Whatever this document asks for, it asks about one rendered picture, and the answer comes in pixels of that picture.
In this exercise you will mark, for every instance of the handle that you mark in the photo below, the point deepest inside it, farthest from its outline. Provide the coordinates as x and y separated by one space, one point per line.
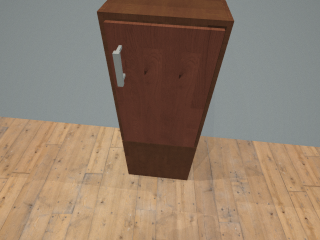
120 76

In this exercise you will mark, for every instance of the cupboard door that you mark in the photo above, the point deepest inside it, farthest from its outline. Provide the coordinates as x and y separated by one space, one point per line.
168 73

